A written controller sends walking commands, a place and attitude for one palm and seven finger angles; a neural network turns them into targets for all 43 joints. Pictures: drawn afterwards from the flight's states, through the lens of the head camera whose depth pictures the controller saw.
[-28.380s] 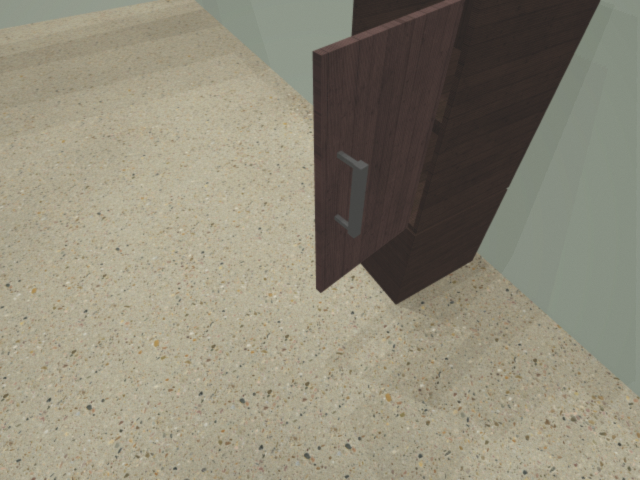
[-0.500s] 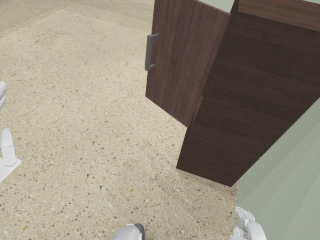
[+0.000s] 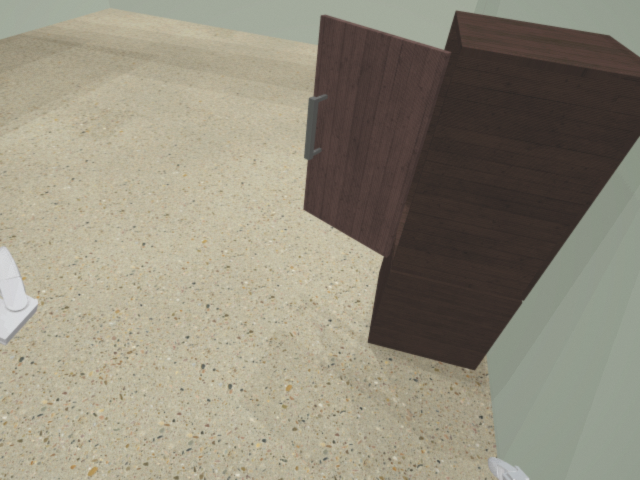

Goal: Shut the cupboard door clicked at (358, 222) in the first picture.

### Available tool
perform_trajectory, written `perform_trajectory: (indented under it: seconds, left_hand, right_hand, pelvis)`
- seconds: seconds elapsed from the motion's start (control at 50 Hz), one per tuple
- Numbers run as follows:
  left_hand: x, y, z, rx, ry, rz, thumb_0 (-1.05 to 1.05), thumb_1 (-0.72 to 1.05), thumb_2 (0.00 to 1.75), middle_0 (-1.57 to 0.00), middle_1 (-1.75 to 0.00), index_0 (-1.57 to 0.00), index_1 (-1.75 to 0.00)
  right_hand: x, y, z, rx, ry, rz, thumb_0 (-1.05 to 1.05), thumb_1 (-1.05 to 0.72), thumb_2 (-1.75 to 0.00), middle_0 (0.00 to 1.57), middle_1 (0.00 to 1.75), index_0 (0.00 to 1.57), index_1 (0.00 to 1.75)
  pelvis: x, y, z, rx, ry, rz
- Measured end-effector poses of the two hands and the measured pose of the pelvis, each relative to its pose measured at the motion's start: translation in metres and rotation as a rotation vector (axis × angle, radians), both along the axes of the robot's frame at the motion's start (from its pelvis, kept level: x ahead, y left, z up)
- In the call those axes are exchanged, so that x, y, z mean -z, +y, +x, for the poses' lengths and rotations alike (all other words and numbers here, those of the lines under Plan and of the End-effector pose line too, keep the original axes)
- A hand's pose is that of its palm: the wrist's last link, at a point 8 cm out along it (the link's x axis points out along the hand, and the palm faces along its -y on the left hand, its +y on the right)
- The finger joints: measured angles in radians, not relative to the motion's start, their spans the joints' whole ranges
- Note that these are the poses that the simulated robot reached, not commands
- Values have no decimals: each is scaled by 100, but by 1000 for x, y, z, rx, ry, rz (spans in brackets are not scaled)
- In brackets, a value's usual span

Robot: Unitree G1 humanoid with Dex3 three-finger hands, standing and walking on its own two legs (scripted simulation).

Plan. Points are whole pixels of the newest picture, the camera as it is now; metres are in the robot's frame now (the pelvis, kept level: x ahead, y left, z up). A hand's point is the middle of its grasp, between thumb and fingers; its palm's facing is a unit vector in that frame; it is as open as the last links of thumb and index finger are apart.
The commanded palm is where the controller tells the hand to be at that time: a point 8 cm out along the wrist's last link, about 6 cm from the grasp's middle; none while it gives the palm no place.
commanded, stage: stop stepping back and stand still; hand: left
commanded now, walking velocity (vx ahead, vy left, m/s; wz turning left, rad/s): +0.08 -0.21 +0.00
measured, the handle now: (315, 127) +1.01 +0.05 +0.00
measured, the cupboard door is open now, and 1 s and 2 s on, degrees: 65 65 65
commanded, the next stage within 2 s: let the arm hang, fingers relaxed in 0.30 s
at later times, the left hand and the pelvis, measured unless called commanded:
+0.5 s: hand (82, 375) +0.22 +0.29 +0.05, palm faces +0.29 -0.86 -0.42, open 7.4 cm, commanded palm none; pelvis +0.00 +0.03 +0.00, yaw +1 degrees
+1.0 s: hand out of the picture +0.00 +0.19 -0.15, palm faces +0.06 -0.97 -0.24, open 7.3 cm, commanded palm none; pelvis -0.01 +0.00 +0.02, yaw +2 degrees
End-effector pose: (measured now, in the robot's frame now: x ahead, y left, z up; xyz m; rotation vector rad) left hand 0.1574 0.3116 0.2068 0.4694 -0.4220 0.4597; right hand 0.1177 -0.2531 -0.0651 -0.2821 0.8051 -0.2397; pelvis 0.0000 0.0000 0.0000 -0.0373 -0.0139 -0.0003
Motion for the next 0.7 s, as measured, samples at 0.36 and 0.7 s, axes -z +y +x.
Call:
perform_trajectory:
  seconds: [0.36, 0.7]
  left_hand:
    - [2, 4, -8, -4, 166, 76, 1, 89, 90, -21, -30, -21, -31]
    - [326, -103, -90, 6, 1447, -653, -4, 97, 90, -20, -30, -20, -30]
  right_hand:
    - [24, 49, -17, -22, 52, 140, 2, -90, -90, 20, 30, 21, 30]
    - [47, 12, -42, -41, 317, 101, 1, -91, -90, 20, 30, 20, 30]
  pelvis:
    - [-6, 16, -10, 12, 11, 6]
    - [-8, 3, -15, -56, 11, 40]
